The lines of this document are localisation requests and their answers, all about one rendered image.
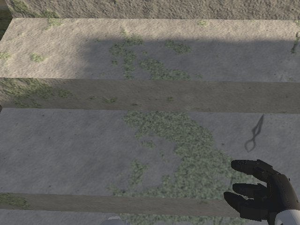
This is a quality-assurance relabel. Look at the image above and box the left robot shin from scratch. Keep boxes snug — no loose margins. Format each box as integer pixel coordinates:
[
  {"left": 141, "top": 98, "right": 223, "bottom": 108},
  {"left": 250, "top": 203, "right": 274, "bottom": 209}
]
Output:
[{"left": 108, "top": 216, "right": 121, "bottom": 219}]

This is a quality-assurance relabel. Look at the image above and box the robot right forearm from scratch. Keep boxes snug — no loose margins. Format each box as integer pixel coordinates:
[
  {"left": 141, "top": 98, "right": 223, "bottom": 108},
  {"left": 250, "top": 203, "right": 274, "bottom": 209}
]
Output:
[{"left": 275, "top": 209, "right": 300, "bottom": 225}]

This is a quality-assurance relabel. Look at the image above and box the right robot hand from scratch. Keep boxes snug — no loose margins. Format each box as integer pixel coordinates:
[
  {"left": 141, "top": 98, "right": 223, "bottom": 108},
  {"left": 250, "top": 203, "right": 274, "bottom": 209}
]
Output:
[{"left": 223, "top": 159, "right": 300, "bottom": 225}]

